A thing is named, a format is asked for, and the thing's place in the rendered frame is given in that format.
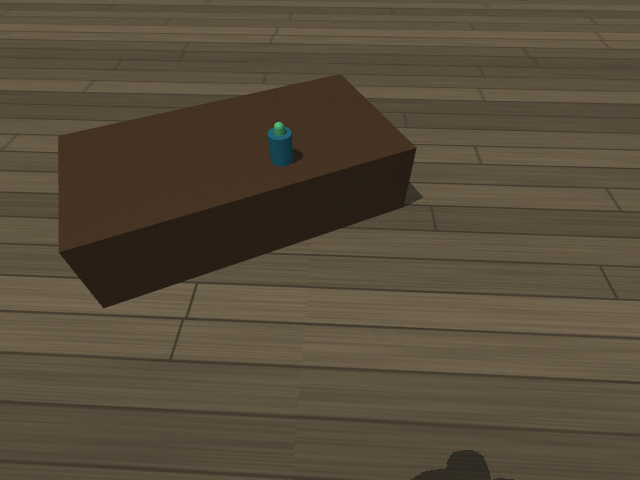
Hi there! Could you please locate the bottle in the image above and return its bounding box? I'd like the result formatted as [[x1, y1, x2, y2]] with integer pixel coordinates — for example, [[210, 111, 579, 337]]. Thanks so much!
[[268, 122, 293, 167]]

